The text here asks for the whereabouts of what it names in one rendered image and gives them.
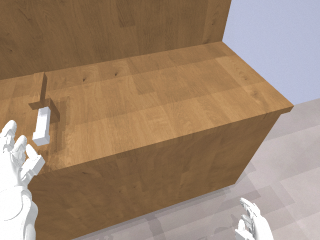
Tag robot left hand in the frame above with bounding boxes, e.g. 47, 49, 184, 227
0, 120, 45, 193

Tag robot left forearm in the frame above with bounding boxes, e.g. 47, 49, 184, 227
0, 186, 38, 240

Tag robot right hand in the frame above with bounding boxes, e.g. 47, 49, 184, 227
235, 197, 274, 240

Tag counter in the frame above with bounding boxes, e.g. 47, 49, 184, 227
0, 0, 294, 240

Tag tap lever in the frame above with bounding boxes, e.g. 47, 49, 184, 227
32, 106, 51, 146

